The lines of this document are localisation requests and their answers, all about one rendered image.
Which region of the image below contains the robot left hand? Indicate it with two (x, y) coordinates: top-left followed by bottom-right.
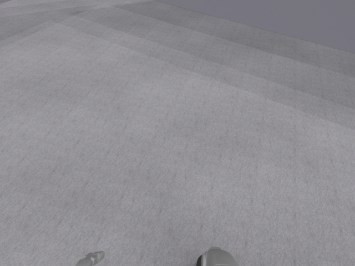
(75, 251), (105, 266)

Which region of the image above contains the right robot thigh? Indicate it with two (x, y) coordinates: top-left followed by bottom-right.
(201, 249), (239, 266)

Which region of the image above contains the right robot shin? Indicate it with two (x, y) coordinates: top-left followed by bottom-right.
(209, 245), (221, 250)

